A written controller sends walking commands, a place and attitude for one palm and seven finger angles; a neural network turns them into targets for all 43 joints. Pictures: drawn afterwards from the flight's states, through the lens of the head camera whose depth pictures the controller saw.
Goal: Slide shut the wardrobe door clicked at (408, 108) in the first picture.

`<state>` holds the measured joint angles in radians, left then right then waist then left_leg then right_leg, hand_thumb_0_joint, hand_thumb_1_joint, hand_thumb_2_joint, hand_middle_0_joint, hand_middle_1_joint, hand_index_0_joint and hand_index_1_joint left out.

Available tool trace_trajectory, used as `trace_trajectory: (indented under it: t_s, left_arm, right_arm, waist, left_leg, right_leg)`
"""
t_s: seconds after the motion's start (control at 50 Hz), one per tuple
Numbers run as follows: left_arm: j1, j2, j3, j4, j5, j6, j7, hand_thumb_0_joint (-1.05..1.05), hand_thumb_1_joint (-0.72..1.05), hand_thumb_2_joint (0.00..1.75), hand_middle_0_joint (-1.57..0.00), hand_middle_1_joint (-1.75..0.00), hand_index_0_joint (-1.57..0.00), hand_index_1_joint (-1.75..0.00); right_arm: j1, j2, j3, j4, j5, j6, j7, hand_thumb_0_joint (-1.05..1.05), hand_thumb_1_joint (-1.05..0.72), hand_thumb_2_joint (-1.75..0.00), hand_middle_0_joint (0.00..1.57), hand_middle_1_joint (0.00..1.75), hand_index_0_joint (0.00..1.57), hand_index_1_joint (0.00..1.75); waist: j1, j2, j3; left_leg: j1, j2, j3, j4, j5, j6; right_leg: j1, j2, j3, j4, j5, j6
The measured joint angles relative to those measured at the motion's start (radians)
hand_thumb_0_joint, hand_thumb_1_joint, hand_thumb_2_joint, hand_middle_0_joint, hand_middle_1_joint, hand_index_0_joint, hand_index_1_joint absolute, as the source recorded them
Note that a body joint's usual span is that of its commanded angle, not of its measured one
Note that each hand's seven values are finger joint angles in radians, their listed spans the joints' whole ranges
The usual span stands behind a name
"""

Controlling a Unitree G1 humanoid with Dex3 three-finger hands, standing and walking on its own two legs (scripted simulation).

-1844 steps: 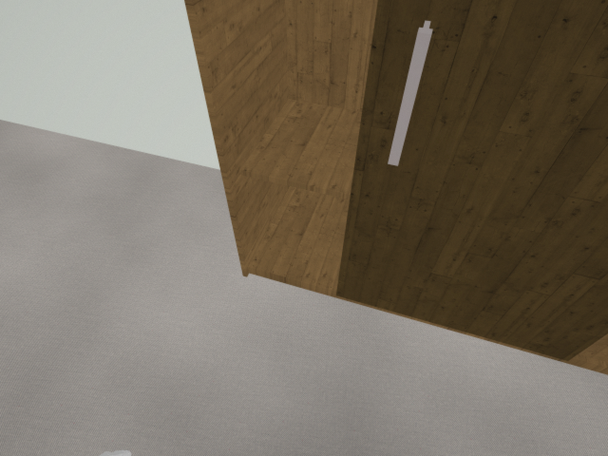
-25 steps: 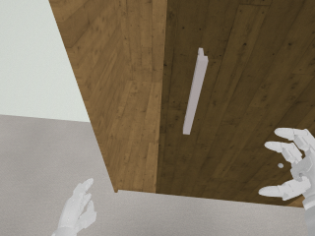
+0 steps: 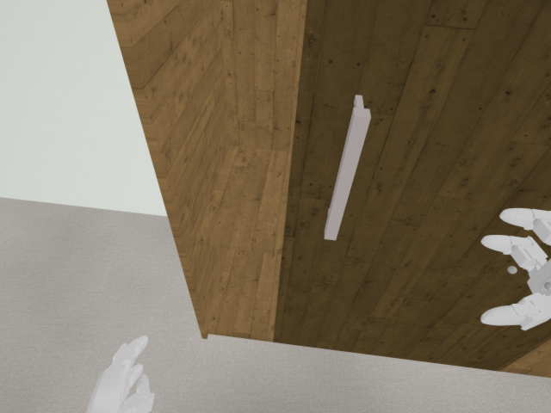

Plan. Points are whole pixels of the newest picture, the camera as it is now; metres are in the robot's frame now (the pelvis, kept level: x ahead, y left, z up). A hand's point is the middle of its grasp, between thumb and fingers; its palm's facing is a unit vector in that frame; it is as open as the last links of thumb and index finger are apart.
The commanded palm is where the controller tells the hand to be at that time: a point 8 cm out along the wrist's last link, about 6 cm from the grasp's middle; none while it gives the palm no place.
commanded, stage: raise the hand with hooked fingers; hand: right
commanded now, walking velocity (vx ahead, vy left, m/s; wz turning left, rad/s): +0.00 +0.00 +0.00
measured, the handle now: (342, 175) +0.47 -0.09 +0.11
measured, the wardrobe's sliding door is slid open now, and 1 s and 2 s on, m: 0.24 0.24 0.24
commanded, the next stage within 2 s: move the hooked fingers beside the handle in 0.28 s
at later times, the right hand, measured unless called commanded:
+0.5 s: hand (495, 263) +0.28 -0.25 +0.14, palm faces +0.13 +0.99 -0.06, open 14.0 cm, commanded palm +0.25 -0.29 +0.14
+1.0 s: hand (447, 236) +0.33 -0.21 +0.14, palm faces +0.09 +1.00 -0.04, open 14.0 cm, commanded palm +0.29 -0.26 +0.14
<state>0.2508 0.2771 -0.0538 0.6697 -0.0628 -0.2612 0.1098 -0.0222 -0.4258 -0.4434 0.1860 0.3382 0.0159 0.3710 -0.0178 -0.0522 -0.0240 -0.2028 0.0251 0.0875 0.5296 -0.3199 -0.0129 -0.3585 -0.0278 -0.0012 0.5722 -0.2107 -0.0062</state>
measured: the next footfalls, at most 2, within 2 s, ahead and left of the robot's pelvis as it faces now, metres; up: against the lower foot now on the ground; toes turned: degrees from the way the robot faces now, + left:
none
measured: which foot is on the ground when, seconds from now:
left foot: down 0.00-1.00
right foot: down 0.00-1.00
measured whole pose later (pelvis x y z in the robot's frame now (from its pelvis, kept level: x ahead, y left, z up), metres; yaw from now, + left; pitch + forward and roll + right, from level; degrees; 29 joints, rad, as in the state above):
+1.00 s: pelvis +0.02 +0.02 +0.00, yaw +1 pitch +1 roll +0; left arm 0.24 0.26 -0.04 0.68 -0.05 -0.25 0.09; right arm -0.10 -0.32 -0.33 0.19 0.29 -0.02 0.25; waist -0.01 -0.06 -0.04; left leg -0.21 0.02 0.07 0.54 -0.35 0.00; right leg -0.34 -0.04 -0.01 0.56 -0.23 0.01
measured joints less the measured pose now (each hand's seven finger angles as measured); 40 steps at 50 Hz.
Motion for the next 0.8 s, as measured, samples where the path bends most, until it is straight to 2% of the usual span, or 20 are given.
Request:
trace_trajectory:
  t_s: [0.16, 0.42, 0.54, 0.8]
  left_arm:
    - [0.005, -0.006, 0.006, 0.019, 0.006, -0.013, 0.004, 0.02, 0.90, 0.90, -0.20, -0.30, -0.20, -0.30]
    - [-0.015, -0.009, 0.002, 0.012, 0.002, -0.021, 0.006, 0.02, 0.90, 0.90, -0.20, -0.30, -0.20, -0.30]
    - [-0.018, -0.006, 0.004, 0.017, 0.002, -0.024, 0.008, 0.02, 0.90, 0.90, -0.20, -0.30, -0.20, -0.30]
    - [-0.016, -0.009, 0.010, 0.011, 0.005, -0.006, -0.001, 0.02, 0.90, 0.90, -0.20, -0.30, -0.20, -0.30]
  right_arm:
    - [0.012, 0.026, -0.007, -0.018, -0.007, -0.045, -0.022, -0.02, 0.50, -0.30, 0.30, 1.20, 0.30, 1.20]
    - [-0.001, 0.022, 0.003, 0.019, 0.001, -0.038, -0.002, -0.01, 0.50, -0.30, 0.30, 1.20, 0.30, 1.20]
    - [-0.026, 0.041, 0.027, 0.022, -0.005, -0.043, -0.014, -0.01, 0.50, -0.30, 0.30, 1.20, 0.30, 1.20]
    - [-0.069, 0.071, 0.071, 0.028, -0.029, -0.038, -0.063, -0.01, 0.50, -0.30, 0.30, 1.20, 0.30, 1.20]
  waist:
    - [-0.001, 0.001, 0.004]
    - [-0.007, -0.015, -0.004]
    - [-0.014, -0.014, -0.002]
    - [-0.004, -0.008, -0.005]
  left_leg:
    - [0.018, -0.007, 0.000, -0.003, -0.003, 0.009]
    - [0.012, -0.014, 0.004, 0.006, -0.011, 0.019]
    - [0.011, -0.013, 0.008, 0.010, -0.017, 0.021]
    - [0.004, -0.011, 0.000, 0.016, -0.026, 0.021]
  right_leg:
    - [0.021, -0.007, 0.001, -0.009, 0.000, 0.009]
    - [0.020, -0.013, 0.007, -0.013, 0.001, 0.019]
    - [0.019, -0.012, 0.011, -0.010, -0.002, 0.021]
    - [0.017, -0.011, 0.003, -0.009, -0.011, 0.022]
